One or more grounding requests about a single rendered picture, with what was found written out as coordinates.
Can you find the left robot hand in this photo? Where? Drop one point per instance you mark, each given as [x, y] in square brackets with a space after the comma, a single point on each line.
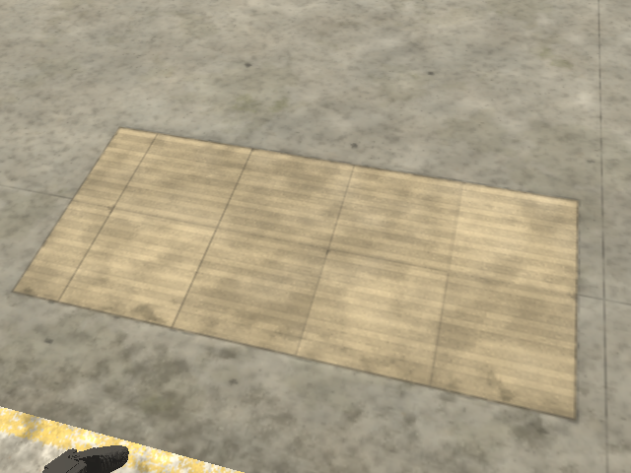
[94, 460]

